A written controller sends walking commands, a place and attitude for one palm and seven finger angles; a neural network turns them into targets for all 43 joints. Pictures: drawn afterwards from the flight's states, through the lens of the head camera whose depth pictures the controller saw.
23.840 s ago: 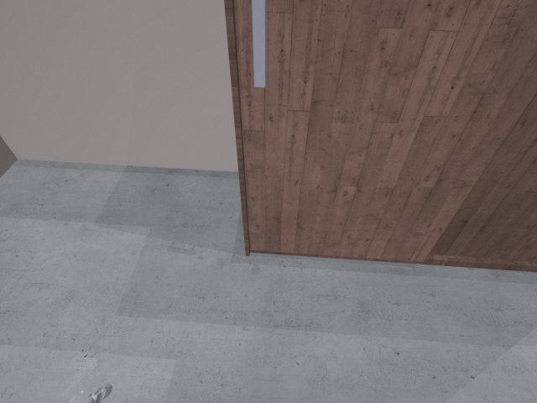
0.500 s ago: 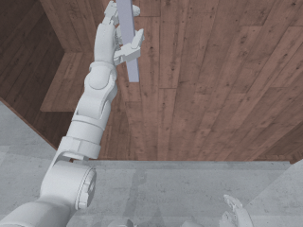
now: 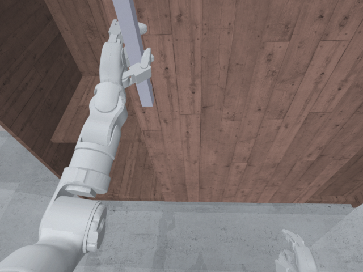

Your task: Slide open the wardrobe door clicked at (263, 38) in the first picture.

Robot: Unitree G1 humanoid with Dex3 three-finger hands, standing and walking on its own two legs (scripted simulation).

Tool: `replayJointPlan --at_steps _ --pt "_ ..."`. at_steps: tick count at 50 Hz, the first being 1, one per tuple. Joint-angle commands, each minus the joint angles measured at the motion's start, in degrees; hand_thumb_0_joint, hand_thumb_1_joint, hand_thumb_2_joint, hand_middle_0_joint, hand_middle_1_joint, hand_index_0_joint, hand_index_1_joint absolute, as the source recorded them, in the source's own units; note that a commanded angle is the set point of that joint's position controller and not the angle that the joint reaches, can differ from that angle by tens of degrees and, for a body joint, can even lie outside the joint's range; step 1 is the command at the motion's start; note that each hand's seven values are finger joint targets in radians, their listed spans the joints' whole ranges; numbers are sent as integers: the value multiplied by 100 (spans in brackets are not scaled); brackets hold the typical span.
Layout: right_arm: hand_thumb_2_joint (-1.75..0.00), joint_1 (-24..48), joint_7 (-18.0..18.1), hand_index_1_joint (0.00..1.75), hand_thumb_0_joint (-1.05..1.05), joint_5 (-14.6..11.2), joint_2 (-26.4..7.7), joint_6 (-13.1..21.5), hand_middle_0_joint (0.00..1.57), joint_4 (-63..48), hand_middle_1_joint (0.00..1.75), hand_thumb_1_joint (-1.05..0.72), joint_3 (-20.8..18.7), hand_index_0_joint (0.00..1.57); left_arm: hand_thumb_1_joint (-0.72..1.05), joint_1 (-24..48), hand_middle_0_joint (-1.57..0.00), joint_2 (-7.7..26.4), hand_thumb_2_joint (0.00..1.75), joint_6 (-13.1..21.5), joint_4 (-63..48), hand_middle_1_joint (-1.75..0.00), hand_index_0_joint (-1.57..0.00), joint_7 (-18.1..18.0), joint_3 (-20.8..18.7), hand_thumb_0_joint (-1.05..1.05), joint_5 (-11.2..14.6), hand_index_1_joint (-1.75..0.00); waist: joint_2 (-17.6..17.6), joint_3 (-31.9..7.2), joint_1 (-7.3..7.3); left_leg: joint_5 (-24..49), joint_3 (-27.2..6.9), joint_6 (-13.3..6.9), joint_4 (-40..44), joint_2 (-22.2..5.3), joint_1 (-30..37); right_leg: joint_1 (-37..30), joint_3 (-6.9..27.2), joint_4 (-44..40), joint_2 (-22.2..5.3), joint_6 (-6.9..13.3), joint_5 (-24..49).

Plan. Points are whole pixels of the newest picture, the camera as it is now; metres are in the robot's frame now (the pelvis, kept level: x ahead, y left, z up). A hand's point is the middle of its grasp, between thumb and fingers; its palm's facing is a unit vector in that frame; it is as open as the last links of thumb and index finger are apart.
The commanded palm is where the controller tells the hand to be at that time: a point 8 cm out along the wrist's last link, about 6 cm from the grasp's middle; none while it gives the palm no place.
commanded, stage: stop walking and hold the door there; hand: left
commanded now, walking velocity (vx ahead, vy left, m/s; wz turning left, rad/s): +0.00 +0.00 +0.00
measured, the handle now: (137, 45) +0.50 +0.11 +0.23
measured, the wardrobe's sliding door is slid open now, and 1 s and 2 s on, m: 0.45 0.45 0.45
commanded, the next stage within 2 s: loosen the grip on the handle in 0.16 s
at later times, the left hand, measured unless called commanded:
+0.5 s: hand (141, 60) +0.46 +0.10 +0.23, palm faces +0.12 -0.98 -0.15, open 8.8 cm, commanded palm +0.43 +0.15 +0.20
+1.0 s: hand (144, 63) +0.46 +0.10 +0.22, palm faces +0.08 -0.99 -0.13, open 14.6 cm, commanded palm +0.44 +0.16 +0.21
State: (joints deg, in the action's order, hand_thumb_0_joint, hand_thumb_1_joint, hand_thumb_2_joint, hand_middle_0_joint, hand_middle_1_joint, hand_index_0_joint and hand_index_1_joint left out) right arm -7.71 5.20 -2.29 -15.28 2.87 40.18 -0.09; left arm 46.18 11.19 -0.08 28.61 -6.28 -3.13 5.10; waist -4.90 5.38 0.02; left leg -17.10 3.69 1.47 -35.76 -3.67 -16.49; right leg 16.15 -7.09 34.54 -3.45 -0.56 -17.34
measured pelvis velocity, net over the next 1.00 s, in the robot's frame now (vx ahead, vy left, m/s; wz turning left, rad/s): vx -0.04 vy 0.01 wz -0.14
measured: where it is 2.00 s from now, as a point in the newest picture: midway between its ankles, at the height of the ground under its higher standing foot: outside the picture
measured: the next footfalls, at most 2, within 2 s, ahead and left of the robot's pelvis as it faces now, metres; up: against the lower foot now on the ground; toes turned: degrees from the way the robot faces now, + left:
none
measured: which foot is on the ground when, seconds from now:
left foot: down 0.00-1.00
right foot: down 0.00-1.00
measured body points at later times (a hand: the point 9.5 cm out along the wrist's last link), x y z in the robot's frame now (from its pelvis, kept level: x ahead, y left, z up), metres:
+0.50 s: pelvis -0.02 -0.03 +0.01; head -0.02 -0.03 +0.46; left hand +0.44 +0.15 +0.24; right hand +0.08 -0.29 -0.09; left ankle +0.00 +0.12 -0.73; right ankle +0.01 -0.13 -0.73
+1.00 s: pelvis -0.04 +0.01 +0.01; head -0.03 +0.00 +0.46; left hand +0.45 +0.15 +0.23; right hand -0.07 -0.26 -0.11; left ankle +0.01 +0.11 -0.73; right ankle +0.01 -0.13 -0.73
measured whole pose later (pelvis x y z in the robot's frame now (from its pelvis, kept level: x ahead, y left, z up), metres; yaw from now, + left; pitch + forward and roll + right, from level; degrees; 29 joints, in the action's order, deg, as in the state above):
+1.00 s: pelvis -0.04 +0.01 +0.01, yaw -8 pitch +2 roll +0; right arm -23.8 0.1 -0.1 -15.4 7.4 45.0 -1.1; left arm 52.3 21.8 9.1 52.9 -6.9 -14.1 -0.7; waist -0.2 -0.5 7.1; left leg -13.0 1.7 -0.9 -31.0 -0.3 -20.4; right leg 22.5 0.4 28.3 -0.1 -0.1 -8.3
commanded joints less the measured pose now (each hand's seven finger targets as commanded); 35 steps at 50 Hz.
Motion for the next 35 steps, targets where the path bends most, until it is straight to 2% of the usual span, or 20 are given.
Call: replayJointPlan --at_steps 1,3,4,6,8,10,12,13,14,15,16,18,20,22,25,28,29,32,33,35 --pt "-90 237 9 30 0 -11 -599 228 20 -793 30 -90 -244 20 90 2463 -45 -28 90 636 -1652 -140 -45 302 651 0 -55 -140 504 -3014 -22 4619 -467 -301 392 -901 1797 -662 412 74 -254 -90 2638" --pt "-90 227 -65 30 0 25 -570 199 20 -774 30 -90 -183 20 90 2515 -45 -413 90 678 -1789 -140 -45 337 1074 0 -35 -140 -414 -2816 90 5028 -684 -499 557 -1112 2167 -148 433 -20 -33 -72 984" --pt "-90 236 -93 30 0 48 -561 195 20 -792 30 -90 -161 20 90 2611 -45 -433 90 705 -1842 -140 -45 321 1102 0 -89 -140 -446 -2773 71 5072 -709 -519 522 -1163 2212 -111 428 -123 -1 -21 688" --pt "-90 243 -104 30 0 23 -616 138 20 -811 30 -90 -183 20 90 2479 -45 -51 90 693 -1646 -140 -45 257 806 0 -143 -140 -6 -2793 22 4360 -383 -342 320 -998 1806 -617 487 -561 -120 63 1647" --pt "-90 190 -46 30 0 -12 -583 70 20 -815 30 -90 -180 20 90 2399 -45 178 90 642 -1673 -140 -45 195 698 0 -137 -140 766 -2939 61 3286 -64 -71 182 -656 1140 -1350 674 -513 -586 172 3401" --pt "-90 195 14 30 0 -16 -538 9 20 -817 30 -90 -184 20 90 2233 -45 291 90 575 -1473 -140 -45 165 564 0 -123 -140 1127 -2868 31 2025 6 35 111 -375 669 -1583 875 -541 -857 297 3992" --pt "-90 184 62 30 0 2 -511 -33 20 -762 30 -90 -178 20 90 2167 -45 472 90 570 -1343 -140 -45 146 383 0 -103 -140 1117 -2767 0 1370 15 27 222 -254 530 -1554 909 -544 -924 304 3966" --pt "-90 -444 105 30 0 -9 -56 303 20 -844 30 -90 127 20 90 6006 -45 4369 90 715 -1067 -140 -45 -131 -2216 0 -634 -140 820 -1217 69 1075 -218 -267 1822 -155 598 -677 694 -453 55 -201 -33" --pt "-90 -786 -61 30 0 311 -583 690 20 -194 30 -90 -599 20 78 4520 -45 2346 84 51 963 -140 -45 220 -1352 0 -927 -140 1515 -2876 461 2788 105 -310 1134 319 978 -568 690 -673 471 285 2784" --pt "-90 -1228 -169 30 0 129 -679 659 20 -264 30 -90 -472 20 66 3872 -45 1729 78 -94 969 -140 -45 67 -1047 0 -618 -140 2238 -2879 702 3107 1 -336 639 358 840 -871 409 -400 351 182 3773" --pt "-90 -1091 -186 30 0 162 -724 580 20 -342 30 -90 -436 20 54 3888 -45 1397 73 -137 522 -140 -45 119 -999 0 -601 -140 1842 -3399 517 3416 16 -289 622 319 894 -994 498 -303 290 157 4098" --pt "-90 -1020 -233 30 0 162 -680 547 20 -256 30 -90 -459 20 30 3773 -45 1755 61 -64 887 -140 -45 198 -1320 0 -470 -140 695 -3173 332 2775 27 -236 738 410 1011 -944 573 -587 302 188 3431" --pt "-90 -1058 -352 30 0 198 -556 573 20 -237 30 -90 -373 20 5 3742 -45 1446 49 216 833 -140 -45 124 -952 0 -505 -140 128 -2548 411 2079 43 -229 741 419 774 -616 611 -761 300 202 2682" --pt "-90 -1105 -463 30 0 193 -576 544 20 -266 30 -90 -338 20 -19 3385 -45 1400 37 508 1184 -140 -45 51 -795 0 -684 -140 239 -1896 432 1353 39 -257 810 426 307 -295 602 -884 303 199 1941" --pt "-90 -1137 -502 30 0 166 -701 542 20 -363 30 -90 -362 20 -55 3475 -42 1640 20 873 1586 -137 -42 79 -840 0 -714 -137 1164 -1524 541 300 -40 -337 948 439 -170 -6 648 -1114 294 127 672" --pt "-90 -1166 -455 30 0 121 -797 564 20 -383 30 -90 -418 20 -55 3925 -38 2140 20 1141 1596 -132 -38 169 -1150 0 -545 -132 1181 -1867 536 -117 -6 -368 988 464 -191 -74 868 -1299 264 107 -300" --pt "-90 -1269 -474 30 0 139 -781 595 20 -368 30 -90 -432 20 -55 4333 -37 2101 20 1211 1466 -130 -37 180 -1013 0 -530 -130 972 -2185 630 -153 2 -376 977 479 -157 -135 920 -1301 262 94 -321" --pt "-90 -1471 -521 30 0 146 -807 652 20 -247 30 -90 -433 20 -55 4374 -33 2053 20 1302 1895 -125 -33 160 -891 0 -633 -125 800 -2110 710 -408 -42 -344 883 533 -376 77 970 -1325 290 112 -683" --pt "-90 -1483 -521 30 0 152 -841 681 20 -335 30 -90 -471 20 -55 4553 -32 2620 20 1435 1166 -123 -32 94 -1335 0 -614 -123 533 -2795 484 -327 -75 -348 986 543 -136 -386 956 -1266 325 155 -532" --pt "-90 -1497 -515 30 0 165 -796 722 20 -351 30 -90 -507 20 -55 4562 -29 2741 20 1555 973 -120 -29 0 -1361 0 -655 -120 162 -3199 458 -298 -94 -355 1018 549 -73 -644 1048 -1243 349 177 -387"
